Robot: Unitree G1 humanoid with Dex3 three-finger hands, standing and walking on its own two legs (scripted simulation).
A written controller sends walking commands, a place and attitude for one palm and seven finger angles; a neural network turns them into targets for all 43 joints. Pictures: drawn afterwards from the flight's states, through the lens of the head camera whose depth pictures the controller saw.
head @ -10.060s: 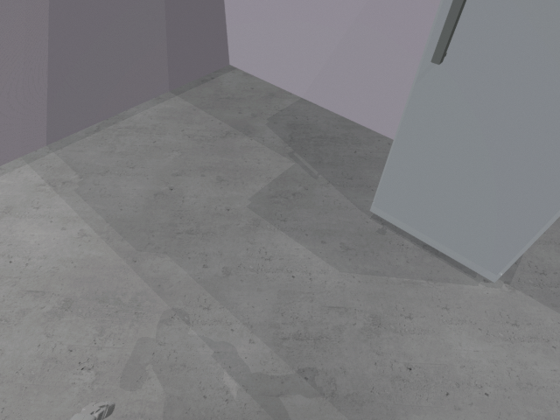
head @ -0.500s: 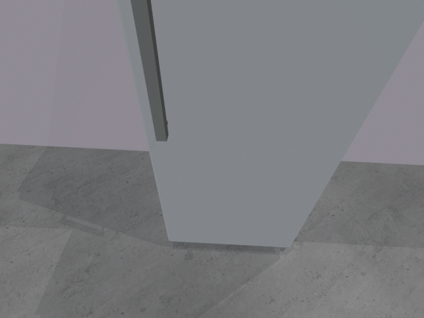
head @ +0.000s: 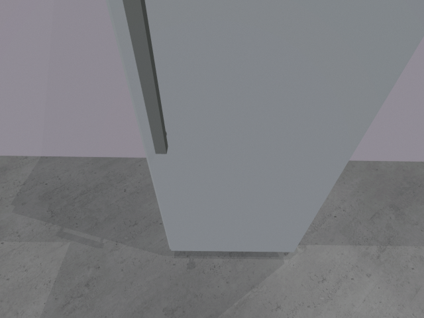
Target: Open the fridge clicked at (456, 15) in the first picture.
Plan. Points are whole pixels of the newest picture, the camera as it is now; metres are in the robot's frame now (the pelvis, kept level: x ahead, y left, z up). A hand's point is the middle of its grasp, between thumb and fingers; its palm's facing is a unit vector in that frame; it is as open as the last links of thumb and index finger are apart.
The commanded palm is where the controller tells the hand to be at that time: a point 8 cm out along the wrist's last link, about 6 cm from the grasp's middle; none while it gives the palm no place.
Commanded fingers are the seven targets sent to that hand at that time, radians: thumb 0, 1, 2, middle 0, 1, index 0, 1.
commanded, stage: look again from close up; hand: left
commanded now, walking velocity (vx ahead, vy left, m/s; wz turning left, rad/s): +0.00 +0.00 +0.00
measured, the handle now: (147, 56) +0.50 +0.15 +0.26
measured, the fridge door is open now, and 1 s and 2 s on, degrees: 0 0 0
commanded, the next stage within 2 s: raise the hand to about handle height in 0.46 s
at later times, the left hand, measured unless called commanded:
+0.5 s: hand out of the picture +0.02 +0.18 -0.17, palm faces -0.01 -0.98 -0.20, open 7.4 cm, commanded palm none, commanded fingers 0.00 0.90 0.90 -0.20 -0.30 -0.20 -0.30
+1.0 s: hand (112, 309) +0.15 +0.19 -0.03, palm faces +0.10 -1.00 -0.01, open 8.7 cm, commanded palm +0.14 +0.25 +0.01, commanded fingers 0.00 0.36 0.67 -0.24 -0.64 -0.24 -0.64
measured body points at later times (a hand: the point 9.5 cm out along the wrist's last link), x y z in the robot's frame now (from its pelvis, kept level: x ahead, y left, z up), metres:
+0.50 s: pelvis +0.01 +0.00 +0.00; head +0.02 +0.01 +0.45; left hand +0.02 +0.23 -0.16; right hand +0.05 -0.24 -0.15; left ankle +0.03 +0.08 -0.74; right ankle -0.02 -0.12 -0.74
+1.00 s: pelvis -0.02 -0.04 -0.04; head +0.01 -0.02 +0.40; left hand +0.14 +0.24 -0.03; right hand +0.20 -0.28 -0.08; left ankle +0.03 +0.08 -0.74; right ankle -0.02 -0.12 -0.74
